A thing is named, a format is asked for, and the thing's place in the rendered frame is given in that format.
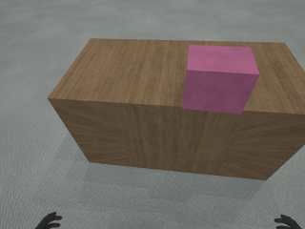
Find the robot right hand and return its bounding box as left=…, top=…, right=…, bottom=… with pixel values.
left=274, top=214, right=302, bottom=229

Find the carton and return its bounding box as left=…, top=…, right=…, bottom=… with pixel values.
left=182, top=45, right=260, bottom=115

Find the pedestal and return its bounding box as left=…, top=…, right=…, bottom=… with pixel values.
left=48, top=38, right=305, bottom=180

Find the robot left hand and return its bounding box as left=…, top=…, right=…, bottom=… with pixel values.
left=35, top=212, right=62, bottom=229

